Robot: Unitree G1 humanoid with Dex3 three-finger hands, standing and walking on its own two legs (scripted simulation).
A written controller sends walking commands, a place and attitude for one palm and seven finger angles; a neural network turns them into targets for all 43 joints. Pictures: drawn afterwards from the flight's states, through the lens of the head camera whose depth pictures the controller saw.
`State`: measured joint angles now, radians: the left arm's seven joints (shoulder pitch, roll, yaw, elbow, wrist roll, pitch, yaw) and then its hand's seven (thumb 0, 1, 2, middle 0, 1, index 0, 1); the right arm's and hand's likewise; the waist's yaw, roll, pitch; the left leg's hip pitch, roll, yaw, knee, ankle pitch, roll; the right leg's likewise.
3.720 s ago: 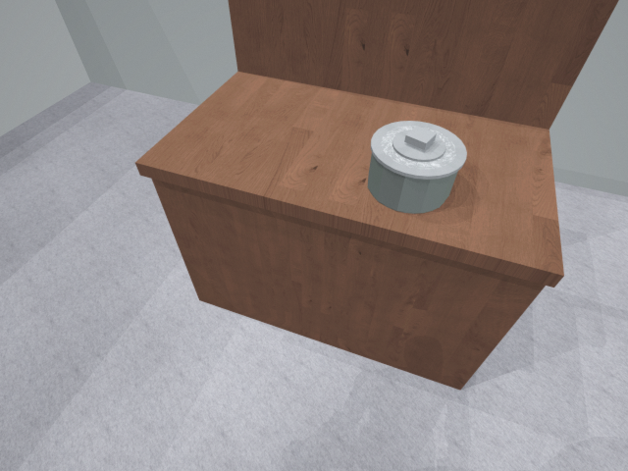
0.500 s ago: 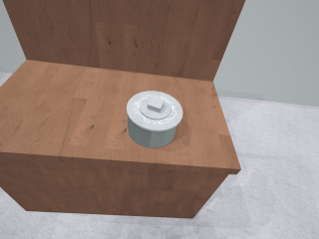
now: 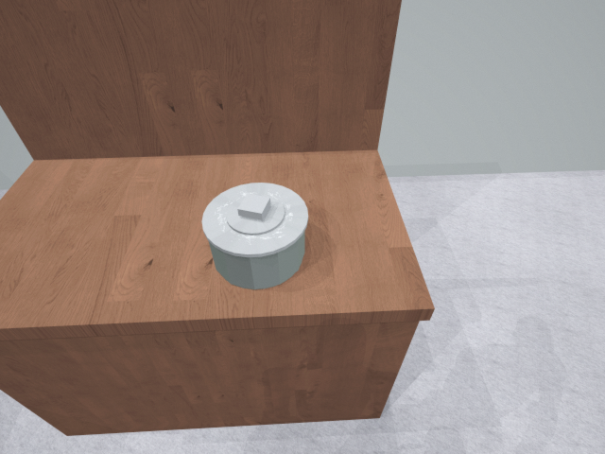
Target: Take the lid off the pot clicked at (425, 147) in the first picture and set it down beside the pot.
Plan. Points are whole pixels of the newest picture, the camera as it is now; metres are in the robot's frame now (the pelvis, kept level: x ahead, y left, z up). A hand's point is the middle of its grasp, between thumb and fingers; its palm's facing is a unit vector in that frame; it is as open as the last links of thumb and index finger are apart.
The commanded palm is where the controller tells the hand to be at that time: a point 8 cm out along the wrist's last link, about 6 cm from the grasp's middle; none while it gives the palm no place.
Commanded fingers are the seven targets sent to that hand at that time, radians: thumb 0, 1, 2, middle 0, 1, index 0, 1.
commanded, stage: come to a stop and stand still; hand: left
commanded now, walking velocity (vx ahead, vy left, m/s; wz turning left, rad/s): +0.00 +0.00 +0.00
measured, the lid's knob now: (254, 206) +0.54 +0.10 +0.03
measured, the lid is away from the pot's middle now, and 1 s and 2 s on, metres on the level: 0.00 0.00 0.00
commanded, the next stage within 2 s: look again from close up in 1.12 s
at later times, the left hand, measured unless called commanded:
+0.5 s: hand out of the picture -0.03 +0.12 -0.18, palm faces +0.08 -0.99 -0.15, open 7.4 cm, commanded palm none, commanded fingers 0.00 0.90 0.90 -0.20 -0.30 -0.20 -0.30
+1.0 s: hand out of the picture +0.00 +0.18 -0.17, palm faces +0.04 -0.98 -0.20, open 7.4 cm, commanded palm none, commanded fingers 0.00 0.90 0.90 -0.20 -0.30 -0.20 -0.30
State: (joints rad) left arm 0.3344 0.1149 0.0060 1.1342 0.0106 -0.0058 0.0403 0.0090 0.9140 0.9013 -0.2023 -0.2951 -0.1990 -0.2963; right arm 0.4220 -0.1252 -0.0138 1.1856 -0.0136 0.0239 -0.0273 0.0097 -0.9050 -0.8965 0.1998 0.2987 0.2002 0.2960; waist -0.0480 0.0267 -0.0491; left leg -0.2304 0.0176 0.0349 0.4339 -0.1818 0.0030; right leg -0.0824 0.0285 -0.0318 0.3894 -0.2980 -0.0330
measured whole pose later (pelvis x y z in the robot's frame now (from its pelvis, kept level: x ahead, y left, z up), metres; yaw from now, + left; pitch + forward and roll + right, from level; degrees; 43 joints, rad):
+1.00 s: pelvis +0.02 +0.01 +0.00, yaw +0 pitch -2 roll +1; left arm 0.31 0.14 0.01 1.16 0.01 -0.02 0.04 0.01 0.91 0.90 -0.20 -0.30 -0.20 -0.30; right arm 0.28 -0.15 0.01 1.16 -0.01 0.00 -0.03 0.01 -0.91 -0.90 0.20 0.30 0.20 0.30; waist 0.00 0.00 0.02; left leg -0.16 -0.01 0.05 0.39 -0.20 0.01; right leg -0.02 0.00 -0.03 0.37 -0.31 -0.02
